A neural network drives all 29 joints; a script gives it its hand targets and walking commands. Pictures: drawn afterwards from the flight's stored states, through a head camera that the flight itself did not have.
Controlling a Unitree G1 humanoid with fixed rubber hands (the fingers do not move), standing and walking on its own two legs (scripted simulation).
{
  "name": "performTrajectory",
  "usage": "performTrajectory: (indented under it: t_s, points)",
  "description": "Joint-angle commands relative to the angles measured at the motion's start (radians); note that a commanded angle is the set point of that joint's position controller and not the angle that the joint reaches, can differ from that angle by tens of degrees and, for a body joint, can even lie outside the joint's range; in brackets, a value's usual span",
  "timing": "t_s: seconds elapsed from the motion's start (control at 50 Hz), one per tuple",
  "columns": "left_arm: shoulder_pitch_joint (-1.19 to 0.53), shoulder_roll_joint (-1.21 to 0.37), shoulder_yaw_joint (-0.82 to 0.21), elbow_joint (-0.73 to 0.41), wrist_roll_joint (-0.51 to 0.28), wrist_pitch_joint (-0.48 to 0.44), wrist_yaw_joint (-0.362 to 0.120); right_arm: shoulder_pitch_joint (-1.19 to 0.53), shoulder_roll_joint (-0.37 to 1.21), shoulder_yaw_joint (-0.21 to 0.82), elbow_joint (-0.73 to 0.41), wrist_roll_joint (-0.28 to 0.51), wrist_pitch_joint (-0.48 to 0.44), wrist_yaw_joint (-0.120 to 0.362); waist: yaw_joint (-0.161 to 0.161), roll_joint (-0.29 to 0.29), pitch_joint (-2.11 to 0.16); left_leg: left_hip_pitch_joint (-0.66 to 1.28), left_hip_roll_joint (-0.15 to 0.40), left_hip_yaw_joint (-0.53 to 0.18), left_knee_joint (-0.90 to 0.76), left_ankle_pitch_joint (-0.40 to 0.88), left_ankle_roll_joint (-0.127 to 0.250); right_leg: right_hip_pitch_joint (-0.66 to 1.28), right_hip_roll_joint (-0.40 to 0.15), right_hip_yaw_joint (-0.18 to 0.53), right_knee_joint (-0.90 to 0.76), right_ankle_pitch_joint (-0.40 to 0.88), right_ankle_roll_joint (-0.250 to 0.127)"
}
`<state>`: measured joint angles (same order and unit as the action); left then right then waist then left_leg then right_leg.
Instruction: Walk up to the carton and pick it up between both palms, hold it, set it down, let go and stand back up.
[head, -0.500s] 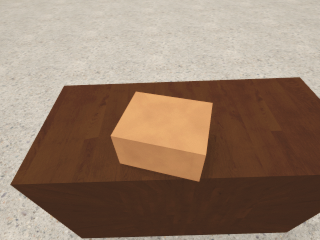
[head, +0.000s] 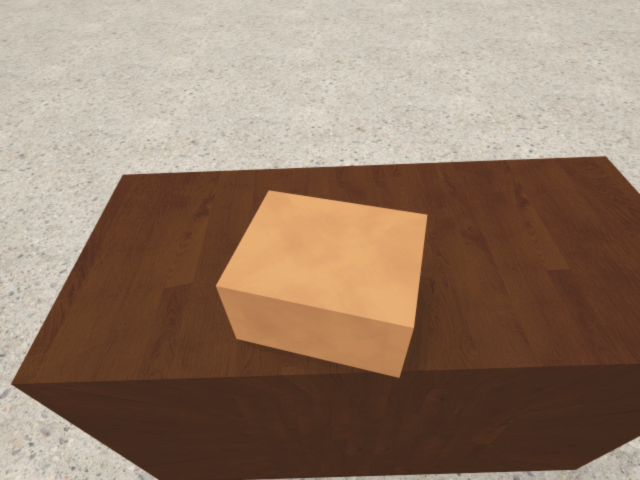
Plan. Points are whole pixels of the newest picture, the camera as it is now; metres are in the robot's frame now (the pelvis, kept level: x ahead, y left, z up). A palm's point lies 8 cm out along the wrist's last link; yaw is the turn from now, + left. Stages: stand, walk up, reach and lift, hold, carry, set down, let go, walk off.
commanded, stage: stand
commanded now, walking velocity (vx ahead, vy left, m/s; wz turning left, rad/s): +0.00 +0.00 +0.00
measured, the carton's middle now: (329, 278) +0.42 +0.00 -0.01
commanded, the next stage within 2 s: none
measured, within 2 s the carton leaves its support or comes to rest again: neither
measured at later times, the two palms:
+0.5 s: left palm out of the picture +0.02 +0.23 -0.13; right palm out of the picture +0.02 -0.23 -0.14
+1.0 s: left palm out of the picture +0.01 +0.22 -0.14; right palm out of the picture +0.02 -0.23 -0.14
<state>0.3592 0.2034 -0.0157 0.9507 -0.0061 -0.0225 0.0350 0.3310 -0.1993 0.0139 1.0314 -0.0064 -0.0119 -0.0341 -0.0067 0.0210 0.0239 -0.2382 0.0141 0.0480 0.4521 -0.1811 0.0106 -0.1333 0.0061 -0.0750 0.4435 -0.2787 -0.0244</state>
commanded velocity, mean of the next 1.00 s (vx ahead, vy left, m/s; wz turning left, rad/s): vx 0.00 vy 0.00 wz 0.00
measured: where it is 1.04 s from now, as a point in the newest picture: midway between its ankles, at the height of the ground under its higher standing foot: outside the picture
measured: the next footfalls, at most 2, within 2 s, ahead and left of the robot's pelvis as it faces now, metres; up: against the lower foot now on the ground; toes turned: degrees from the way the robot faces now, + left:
none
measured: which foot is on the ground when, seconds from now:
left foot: down 0.00-1.00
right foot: down 0.00-1.00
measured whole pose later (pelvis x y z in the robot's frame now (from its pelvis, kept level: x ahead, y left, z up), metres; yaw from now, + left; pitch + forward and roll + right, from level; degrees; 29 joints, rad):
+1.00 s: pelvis +0.02 -0.01 +0.00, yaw +1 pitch -2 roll +0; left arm 0.33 0.17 -0.02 1.04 -0.01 -0.02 0.05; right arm 0.29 -0.18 0.03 1.09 0.00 -0.01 -0.06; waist 0.00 0.02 0.04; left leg -0.19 0.02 0.04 0.44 -0.21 0.00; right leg -0.07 0.01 -0.09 0.39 -0.29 -0.03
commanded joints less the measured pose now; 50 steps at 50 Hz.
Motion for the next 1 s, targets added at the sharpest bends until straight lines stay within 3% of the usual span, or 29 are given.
performTrajectory:
  t_s: [0.0,0.44,0.98]
  points:
    - [0.071,0.121,0.026,-0.020,-0.001,-0.010,0.006,0.067,-0.106,-0.019,-0.017,-0.001,-0.008,-0.006,0.001,-0.015,0.076,0.031,0.105,-0.132,-0.088,0.077,0.006,-0.097,-0.123,0.152,-0.142,0.062,0.005]
    - [0.061,0.097,0.024,0.035,0.000,-0.007,0.013,0.040,-0.088,-0.008,0.016,0.002,-0.008,-0.017,0.004,-0.022,0.070,0.054,0.107,-0.119,-0.079,0.150,0.004,-0.047,-0.128,0.136,-0.145,0.173,0.008]
    - [0.059,0.073,0.017,0.078,0.000,-0.004,0.018,0.029,-0.074,-0.003,0.038,0.002,-0.005,-0.025,0.006,-0.017,0.068,0.057,0.107,-0.115,-0.076,0.163,0.000,-0.018,-0.133,0.123,-0.153,0.212,0.007]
